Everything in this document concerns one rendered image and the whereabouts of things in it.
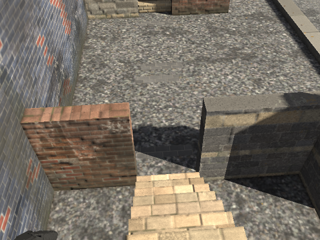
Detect left robot hand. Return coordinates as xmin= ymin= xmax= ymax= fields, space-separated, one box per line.
xmin=14 ymin=230 xmax=58 ymax=240

